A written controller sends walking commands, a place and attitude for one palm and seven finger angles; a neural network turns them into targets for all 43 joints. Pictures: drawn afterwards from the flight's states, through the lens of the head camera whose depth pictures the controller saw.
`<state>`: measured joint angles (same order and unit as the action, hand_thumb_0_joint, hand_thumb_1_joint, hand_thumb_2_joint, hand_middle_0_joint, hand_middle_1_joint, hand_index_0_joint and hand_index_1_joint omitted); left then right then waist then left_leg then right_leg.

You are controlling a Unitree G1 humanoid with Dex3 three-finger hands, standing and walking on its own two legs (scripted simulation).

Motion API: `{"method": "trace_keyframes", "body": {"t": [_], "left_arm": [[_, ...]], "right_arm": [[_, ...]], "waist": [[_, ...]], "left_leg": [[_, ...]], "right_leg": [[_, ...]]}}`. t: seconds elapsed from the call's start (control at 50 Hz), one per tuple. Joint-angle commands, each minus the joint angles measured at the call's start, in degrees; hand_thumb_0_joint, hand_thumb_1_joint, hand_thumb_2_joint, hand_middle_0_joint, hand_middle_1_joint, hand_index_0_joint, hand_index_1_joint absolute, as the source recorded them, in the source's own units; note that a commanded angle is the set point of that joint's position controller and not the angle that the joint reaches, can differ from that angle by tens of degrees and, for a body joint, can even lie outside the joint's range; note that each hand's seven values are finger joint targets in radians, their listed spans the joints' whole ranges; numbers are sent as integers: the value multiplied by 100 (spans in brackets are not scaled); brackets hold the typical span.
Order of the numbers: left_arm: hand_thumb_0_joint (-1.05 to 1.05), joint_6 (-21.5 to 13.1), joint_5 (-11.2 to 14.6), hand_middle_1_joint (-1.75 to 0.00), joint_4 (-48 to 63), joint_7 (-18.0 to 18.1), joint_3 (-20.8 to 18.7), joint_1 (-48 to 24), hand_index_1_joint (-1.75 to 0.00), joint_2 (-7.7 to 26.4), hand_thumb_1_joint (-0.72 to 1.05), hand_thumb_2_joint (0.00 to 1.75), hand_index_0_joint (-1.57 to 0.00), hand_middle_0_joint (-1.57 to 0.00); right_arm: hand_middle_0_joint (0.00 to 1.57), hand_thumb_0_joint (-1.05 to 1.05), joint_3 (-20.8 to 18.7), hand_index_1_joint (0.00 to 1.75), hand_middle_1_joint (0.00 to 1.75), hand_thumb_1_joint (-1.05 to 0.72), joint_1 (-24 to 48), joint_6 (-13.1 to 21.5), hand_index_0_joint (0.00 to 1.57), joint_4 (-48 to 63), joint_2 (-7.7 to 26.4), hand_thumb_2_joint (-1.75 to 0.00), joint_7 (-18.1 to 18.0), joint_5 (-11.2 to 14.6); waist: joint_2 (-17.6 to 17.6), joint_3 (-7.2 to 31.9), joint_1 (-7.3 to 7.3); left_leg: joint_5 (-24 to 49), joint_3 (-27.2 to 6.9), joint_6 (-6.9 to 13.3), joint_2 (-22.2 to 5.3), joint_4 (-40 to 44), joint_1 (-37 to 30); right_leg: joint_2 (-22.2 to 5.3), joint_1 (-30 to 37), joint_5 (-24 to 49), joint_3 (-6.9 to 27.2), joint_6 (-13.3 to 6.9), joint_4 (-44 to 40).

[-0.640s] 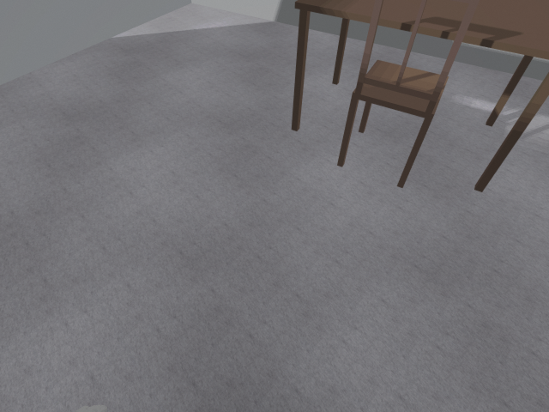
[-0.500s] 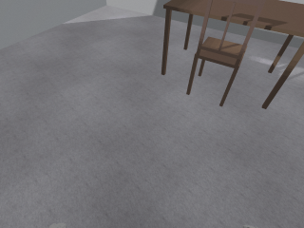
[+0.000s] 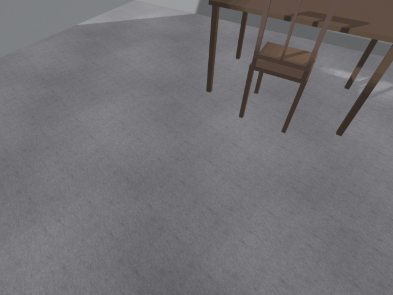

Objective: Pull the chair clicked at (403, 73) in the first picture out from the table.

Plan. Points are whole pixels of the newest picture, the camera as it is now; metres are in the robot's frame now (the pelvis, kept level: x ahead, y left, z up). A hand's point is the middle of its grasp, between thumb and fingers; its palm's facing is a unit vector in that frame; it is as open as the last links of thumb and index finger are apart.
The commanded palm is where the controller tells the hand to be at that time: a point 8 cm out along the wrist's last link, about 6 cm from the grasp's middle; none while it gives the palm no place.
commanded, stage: stand and wait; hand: left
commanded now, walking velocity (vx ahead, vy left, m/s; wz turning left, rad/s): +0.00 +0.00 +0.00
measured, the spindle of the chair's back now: (290, 30) +1.47 -0.45 -0.06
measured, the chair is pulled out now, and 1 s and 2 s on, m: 0.00 0.00 0.00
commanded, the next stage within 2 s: look at it before walking up in 0.18 s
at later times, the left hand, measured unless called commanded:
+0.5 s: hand out of the picture +0.07 +0.24 -0.16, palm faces -0.02 -0.95 -0.32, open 7.4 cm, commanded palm none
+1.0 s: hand out of the picture +0.06 +0.23 -0.16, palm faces -0.03 -0.95 -0.32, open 7.4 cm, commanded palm none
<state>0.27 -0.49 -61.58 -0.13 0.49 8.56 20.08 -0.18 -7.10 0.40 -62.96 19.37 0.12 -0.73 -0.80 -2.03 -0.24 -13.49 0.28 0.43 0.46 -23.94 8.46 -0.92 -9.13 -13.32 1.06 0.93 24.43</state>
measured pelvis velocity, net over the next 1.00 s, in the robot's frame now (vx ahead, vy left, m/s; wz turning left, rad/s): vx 0.00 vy -0.01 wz -0.02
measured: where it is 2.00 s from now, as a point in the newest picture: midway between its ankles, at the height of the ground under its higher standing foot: (210, 279)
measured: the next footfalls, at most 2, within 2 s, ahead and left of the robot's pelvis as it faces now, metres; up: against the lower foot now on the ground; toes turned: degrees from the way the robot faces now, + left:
left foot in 1.62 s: +0.37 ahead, +0.06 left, +0.00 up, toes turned -9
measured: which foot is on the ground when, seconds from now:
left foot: down 0.00-1.00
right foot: down 0.00-1.00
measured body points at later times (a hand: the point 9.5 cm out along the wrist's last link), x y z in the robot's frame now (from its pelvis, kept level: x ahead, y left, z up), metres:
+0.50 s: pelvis +0.00 -0.01 +0.00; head +0.00 +0.00 +0.45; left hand +0.07 +0.29 -0.13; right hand +0.08 -0.30 -0.13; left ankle +0.00 +0.11 -0.74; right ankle +0.00 -0.13 -0.74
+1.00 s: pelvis +0.00 -0.01 +0.00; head +0.01 -0.01 +0.45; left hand +0.06 +0.28 -0.14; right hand +0.08 -0.30 -0.13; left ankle +0.00 +0.12 -0.74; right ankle +0.00 -0.13 -0.74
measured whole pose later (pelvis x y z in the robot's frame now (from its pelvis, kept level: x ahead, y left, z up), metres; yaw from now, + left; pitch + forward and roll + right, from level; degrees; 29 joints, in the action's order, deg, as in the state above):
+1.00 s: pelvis +0.00 -0.01 +0.00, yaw -1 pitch -2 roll +0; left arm 0.6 -0.7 -62.4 0.0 0.4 9.5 18.9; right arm 0.2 -6.7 0.1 -63.8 18.5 -0.1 -1.0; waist -0.5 -1.4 -1.0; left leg -13.2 0.8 -0.5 -0.7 -22.7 7.8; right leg 0.2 -8.9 -12.7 1.5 0.2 23.1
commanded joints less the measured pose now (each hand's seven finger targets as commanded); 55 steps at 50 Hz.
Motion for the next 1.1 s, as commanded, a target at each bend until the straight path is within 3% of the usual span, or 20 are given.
{"method": "trace_keyframes", "body": {"t": [0.0, 0.18, 0.44, 0.56, 0.88, 0.92, 0.96, 1.0, 1.04, 1.08], "left_arm": [[0, -156, 2, -30, 375, 84, -237, -303, -30, 1123, 90, 90, -20, -20], [0, -152, -10, -30, 333, 78, -233, -326, -30, 1129, 90, 90, -20, -20], [0, -178, -12, -30, 326, 82, -240, -315, -30, 1116, 90, 90, -20, -20], [0, -162, -17, -30, 304, 72, -242, -293, -30, 1104, 90, 90, -20, -20], [0, -178, -8, -30, 253, 74, -233, -260, -30, 1117, 90, 90, -20, -20], [0, -58, -11, -30, 125, 84, -120, 91, -30, 504, 90, 90, -20, -20], [0, 50, -46, -30, 193, 25, -153, 277, -30, 460, 90, 90, -20, -20], [0, 100, -76, -30, 375, -51, -237, 358, -30, 479, 90, 90, -20, -20], [0, 76, -89, -30, 566, -106, -295, 484, -30, 414, 90, 90, -20, -20], [0, 14, -80, -30, 722, -155, -333, 595, -30, 121, 90, 90, -20, -20]], "right_arm": [[20, 0, -227, 30, 30, -90, 389, 160, 20, 395, 1186, -90, -80, 25], [20, 0, -216, 30, 30, -90, 376, 155, 20, 332, 1185, -90, -69, 26], [20, 0, -214, 30, 30, -90, 373, 158, 20, 314, 1185, -90, -76, 35], [20, 0, -204, 30, 30, -90, 379, 155, 20, 313, 1172, -90, -75, 29], [20, 0, -192, 30, 30, -90, 370, 150, 20, 260, 1185, -90, -83, 35], [20, 0, -59, 30, 30, -90, 21, 66, 20, 127, 552, -90, -70, -12], [20, 0, -99, 30, 30, -90, -172, 2, 20, 179, 508, -90, -60, -44], [20, 0, -185, 30, 30, -90, -262, -18, 20, 317, 630, -90, -57, -66], [20, 0, -283, 30, 30, -90, -448, 9, 20, 448, 764, -90, -66, -56], [20, 0, -389, 30, 30, -90, -644, 79, 20, 523, 904, -90, -92, -46]], "waist": [[70, 372, 9], [46, 257, 2], [-19, 394, 9], [115, 276, 4], [34, 375, 7], [7, 420, 13], [41, 61, 13], [125, -426, 7], [311, -555, 47], [909, -501, 83]], "left_leg": [[857, -584, 143, -688, 457, 3], [688, -618, 136, -693, 569, 33], [995, -602, 110, -708, 528, -139], [762, -615, 105, -701, 615, -64], [1020, -586, 87, -726, 594, -209], [388, -346, -28, -710, 419, -261], [-906, -278, -9, -704, 379, 3], [-1938, -394, 82, -796, 486, 336], [-2388, -706, 277, -1076, 564, 260], [-2475, -1268, 623, -1702, 932, -35]], "right_leg": [[-599, 52, 761, 486, -257, -409], [-595, -15, 516, 497, -243, -524], [-608, 52, 857, 509, -258, -549], [-599, 3, 575, 522, -248, -631], [-620, 103, 929, 504, -248, -630], [-548, -14, 258, 571, -194, -574], [-408, -478, -1053, 747, -262, -552], [-215, -993, -1827, 836, -331, -368], [20, -1443, -1931, 730, -367, 169], [329, -1846, -1317, 106, -272, 1308]]}}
